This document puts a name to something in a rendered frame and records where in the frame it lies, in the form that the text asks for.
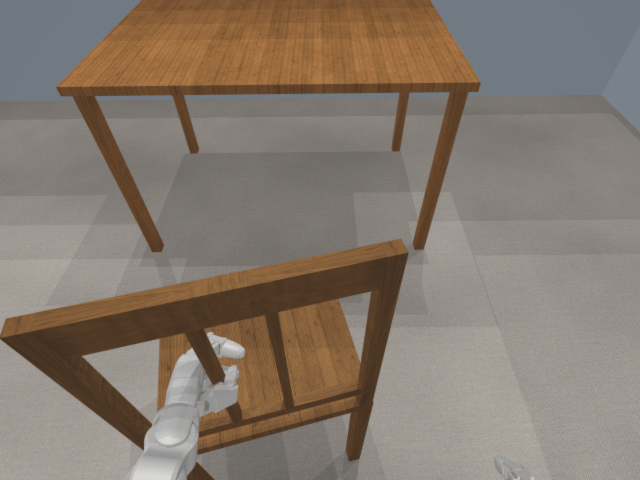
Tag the left robot forearm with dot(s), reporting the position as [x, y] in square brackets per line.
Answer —
[170, 445]

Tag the chair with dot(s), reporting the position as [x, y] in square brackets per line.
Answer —
[300, 364]

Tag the right robot hand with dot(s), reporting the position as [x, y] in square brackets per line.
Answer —
[510, 470]

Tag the table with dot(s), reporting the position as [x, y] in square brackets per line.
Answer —
[232, 47]

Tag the left robot hand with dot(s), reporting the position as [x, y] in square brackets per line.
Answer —
[189, 379]

